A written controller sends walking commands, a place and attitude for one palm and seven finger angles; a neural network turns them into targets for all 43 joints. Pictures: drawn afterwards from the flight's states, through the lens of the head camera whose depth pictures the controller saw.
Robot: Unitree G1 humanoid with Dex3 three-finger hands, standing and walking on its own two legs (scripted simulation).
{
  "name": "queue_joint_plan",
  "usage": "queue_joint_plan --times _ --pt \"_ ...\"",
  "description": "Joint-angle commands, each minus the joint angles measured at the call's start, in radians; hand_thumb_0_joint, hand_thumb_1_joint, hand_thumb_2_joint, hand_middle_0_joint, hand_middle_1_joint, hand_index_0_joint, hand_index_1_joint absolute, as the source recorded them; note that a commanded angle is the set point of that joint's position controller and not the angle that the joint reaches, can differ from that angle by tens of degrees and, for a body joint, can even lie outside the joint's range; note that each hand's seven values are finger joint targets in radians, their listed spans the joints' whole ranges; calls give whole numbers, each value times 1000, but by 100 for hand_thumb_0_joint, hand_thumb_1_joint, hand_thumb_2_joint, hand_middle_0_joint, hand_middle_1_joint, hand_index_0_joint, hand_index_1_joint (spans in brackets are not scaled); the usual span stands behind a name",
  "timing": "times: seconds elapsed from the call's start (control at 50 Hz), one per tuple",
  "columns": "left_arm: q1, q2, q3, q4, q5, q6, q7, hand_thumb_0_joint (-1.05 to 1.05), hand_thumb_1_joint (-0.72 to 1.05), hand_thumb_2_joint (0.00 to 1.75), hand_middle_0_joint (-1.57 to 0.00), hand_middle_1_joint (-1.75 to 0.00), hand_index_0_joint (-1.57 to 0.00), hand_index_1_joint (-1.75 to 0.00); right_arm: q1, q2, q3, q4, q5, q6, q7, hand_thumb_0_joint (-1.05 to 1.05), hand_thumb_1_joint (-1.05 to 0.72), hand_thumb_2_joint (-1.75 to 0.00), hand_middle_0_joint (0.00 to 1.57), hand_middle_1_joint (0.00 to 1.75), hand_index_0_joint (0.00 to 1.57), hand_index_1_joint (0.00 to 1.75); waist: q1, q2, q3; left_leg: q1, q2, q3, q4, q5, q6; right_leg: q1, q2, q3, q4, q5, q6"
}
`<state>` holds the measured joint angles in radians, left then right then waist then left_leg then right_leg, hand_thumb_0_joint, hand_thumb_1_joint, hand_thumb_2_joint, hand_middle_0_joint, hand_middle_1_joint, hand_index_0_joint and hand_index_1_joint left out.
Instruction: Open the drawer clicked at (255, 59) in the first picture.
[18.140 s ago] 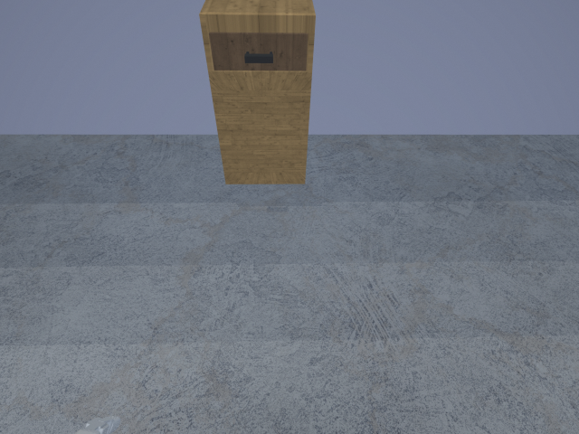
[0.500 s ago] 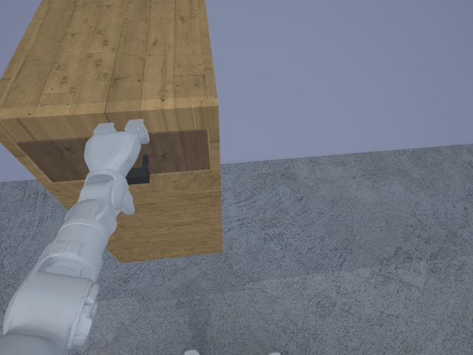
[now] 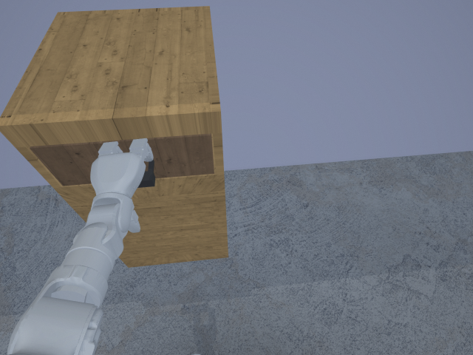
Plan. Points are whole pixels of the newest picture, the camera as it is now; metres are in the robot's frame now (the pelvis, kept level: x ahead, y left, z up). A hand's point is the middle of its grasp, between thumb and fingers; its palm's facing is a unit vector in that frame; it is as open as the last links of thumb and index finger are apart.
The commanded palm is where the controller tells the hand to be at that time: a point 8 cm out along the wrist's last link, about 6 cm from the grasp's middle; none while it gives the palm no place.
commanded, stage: re-aim the fingers above the handle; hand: left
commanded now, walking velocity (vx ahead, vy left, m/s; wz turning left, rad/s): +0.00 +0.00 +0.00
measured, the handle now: (130, 172) +0.50 +0.24 -0.05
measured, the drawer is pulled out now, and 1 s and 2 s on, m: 0.00 0.00 0.00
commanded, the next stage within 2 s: lower the fingers behind the handle in 0.82 s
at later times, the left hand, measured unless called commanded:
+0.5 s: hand (125, 176) +0.44 +0.22 +0.01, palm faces +0.07 -0.01 -1.00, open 13.8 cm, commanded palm +0.40 +0.23 +0.07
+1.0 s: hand (101, 183) +0.43 +0.26 +0.01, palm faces +0.03 +0.06 -1.00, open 13.8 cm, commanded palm +0.40 +0.23 +0.06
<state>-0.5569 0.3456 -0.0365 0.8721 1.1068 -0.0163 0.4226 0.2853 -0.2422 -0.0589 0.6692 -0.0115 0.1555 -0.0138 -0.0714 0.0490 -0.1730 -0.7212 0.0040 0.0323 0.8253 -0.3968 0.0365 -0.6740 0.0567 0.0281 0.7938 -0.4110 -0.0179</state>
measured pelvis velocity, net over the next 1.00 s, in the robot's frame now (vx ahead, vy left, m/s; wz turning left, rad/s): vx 0.00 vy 0.00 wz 0.00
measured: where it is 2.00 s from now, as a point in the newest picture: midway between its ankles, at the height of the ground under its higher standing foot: outside the picture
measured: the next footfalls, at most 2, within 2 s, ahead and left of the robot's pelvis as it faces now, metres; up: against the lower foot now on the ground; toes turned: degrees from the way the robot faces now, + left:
none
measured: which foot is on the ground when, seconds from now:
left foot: down 0.00-1.00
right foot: down 0.00-1.00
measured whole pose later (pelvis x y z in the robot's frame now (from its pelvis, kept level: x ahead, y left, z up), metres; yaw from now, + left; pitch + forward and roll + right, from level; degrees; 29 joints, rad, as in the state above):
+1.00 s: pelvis +0.00 +0.00 +0.00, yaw +0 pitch +18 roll -1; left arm -0.61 0.40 -0.03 0.92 1.09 0.14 0.46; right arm 0.24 -0.24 -0.05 0.67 -0.01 0.17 -0.01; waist -0.05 0.06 -0.17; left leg -0.77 0.00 0.03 0.85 -0.41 0.04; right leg -0.72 0.05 0.03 0.83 -0.42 -0.01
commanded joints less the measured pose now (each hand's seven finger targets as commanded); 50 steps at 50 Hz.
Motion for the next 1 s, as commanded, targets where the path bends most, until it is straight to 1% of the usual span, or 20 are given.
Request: queue_joint_plan --times 0.0,0.06,0.14,0.18,0.22,0.3,0.36,0.44,0.48,0.54,0.58,0.64,0.7,0.74,0.8,0.84,0.88,0.9,0.94,0.98 --pt "-319 373 142 -191 3 87 64 0 -50 30 -30 -120 -30 -120 27 -134 -38 -109 11 -18 -18 0 -90 -90 20 30 20 30 67 -38 -365 216 -36 9 -91 400 10 256 6 -17 -94 456 -21" --pt "-358 308 70 -189 -28 81 12 0 -50 30 -30 -120 -30 -120 34 -140 -47 -102 26 -34 -33 0 -90 -90 20 30 20 30 9 -69 -338 254 -29 6 -101 359 18 235 3 -15 -130 424 -9" --pt "-471 70 -156 -264 -87 19 -83 0 -50 30 -30 -120 -30 -120 56 -131 -56 -81 23 -64 -44 0 -90 -90 20 30 20 30 -79 -28 -272 373 -21 -22 -98 350 24 114 1 -29 -162 345 -11" --pt "-490 72 -167 -262 -90 -23 -114 0 -50 30 -30 -120 -30 -120 65 -132 -57 -67 18 -70 -53 0 -90 -90 20 30 20 30 -85 -5 -236 390 -23 -37 -91 318 23 57 0 -31 -162 295 -13" --pt "-528 109 -140 -269 -82 -65 -118 0 -50 30 -30 -120 -30 -120 78 -130 -53 -56 12 -74 -56 0 -90 -90 20 30 20 30 -75 16 -227 371 -25 -48 -82 298 20 22 -2 -35 -146 261 -19" --pt "-508 264 28 -234 -29 -101 -33 0 -50 30 -30 -120 -30 -120 77 -124 -44 -54 7 -67 -46 0 -90 -90 20 30 20 30 -5 52 -318 301 -36 -48 -45 345 9 32 4 -37 -79 293 -30" --pt "-441 428 184 -150 -2 -37 57 0 -50 30 -30 -120 -30 -120 51 -130 -28 -64 -2 -49 -37 0 -90 -90 20 30 20 30 55 18 -340 177 -43 -32 -38 354 4 102 4 -33 -37 326 -31" --pt "-332 398 162 -53 3 103 97 0 -50 30 -30 -120 -30 -120 31 -131 -25 -84 -5 -29 -20 0 -90 -90 20 30 20 30 88 -2 -405 153 -49 8 -39 411 -2 211 6 -27 -35 446 -27" --pt "-308 359 116 -41 -12 150 59 0 -50 30 -30 -120 -30 -120 56 -137 -34 -94 8 -21 -19 0 -90 -90 20 30 20 30 68 -50 -437 169 -42 19 -50 419 2 263 6 -20 -59 501 -15" --pt "-311 261 18 -111 -76 155 -52 0 -50 30 -30 -120 -30 -120 70 -156 -47 -105 22 -27 -30 0 -90 -90 20 30 20 30 4 -104 -458 228 -34 18 -66 453 16 326 -3 -9 -101 619 -2" --pt "-348 148 -83 -241 -117 95 -127 0 -50 30 -30 -120 -30 -120 67 -155 -58 -99 25 -39 -43 0 -90 -90 20 30 20 30 -40 -99 -419 313 -28 1 -73 480 28 281 -2 -12 -125 613 4" --pt "-442 111 -139 -392 -142 -47 -186 0 -50 30 -30 -120 -30 -120 68 -141 -57 -76 14 -58 -66 0 -90 -90 20 30 20 30 -81 -39 -303 384 -21 -30 -77 475 33 157 -2 -19 -145 490 -1" --pt "-454 200 -43 -429 -81 -164 -129 0 -50 30 -30 -120 -30 -120 91 -124 -56 -48 -2 -61 -65 0 -90 -90 20 30 20 30 -34 77 -334 432 -15 -59 -49 522 14 32 4 -36 -98 394 -16" --pt "-447 305 75 -378 -42 -174 -49 0 -50 30 -30 -120 -30 -120 99 -129 -58 -27 -5 -57 -54 0 -90 -90 20 30 20 30 1 114 -308 381 -16 -65 -28 520 -2 3 8 -51 -60 365 -35" --pt "-402 368 183 -273 5 -100 92 0 -50 30 -30 -120 -30 -120 63 -124 -47 -31 -17 -48 -28 0 -90 -90 20 30 20 30 46 95 -344 265 -26 -56 -10 476 -15 2 13 -67 -3 335 -43" --pt "-332 399 213 -184 7 11 145 0 -50 30 -30 -120 -30 -120 38 -130 -36 -48 -21 -34 -13 0 -90 -90 20 30 20 30 88 50 -370 212 -38 -29 -23 464 -18 88 17 -64 3 368 -45" --pt "-292 325 139 -123 5 123 150 0 -50 30 -30 -120 -30 -120 32 -126 -37 -71 -13 -20 2 0 -90 -90 20 30 20 30 93 48 -403 221 -39 -1 -36 476 -20 146 19 -63 -12 423 -39" --pt "-280 320 123 -86 3 171 129 0 -50 30 -30 -120 -30 -120 29 -132 -36 -73 -4 -11 5 0 -90 -90 20 30 20 30 88 13 -424 224 -36 6 -49 476 -19 182 17 -56 -30 449 -33" --pt "-274 258 48 -29 -31 244 52 0 -50 30 -30 -120 -30 -120 41 -147 -43 -84 13 -3 2 0 -90 -90 20 30 20 30 42 -77 -425 227 -29 9 -59 467 -6 230 17 -45 -65 496 -21" --pt "-344 185 -56 -47 -72 258 -52 0 -50 30 -30 -120 -30 -120 52 -166 -47 -97 29 0 -15 0 -90 -90 20 30 20 30 -25 -144 -363 243 -23 5 -75 415 12 225 8 -39 -110 488 -4"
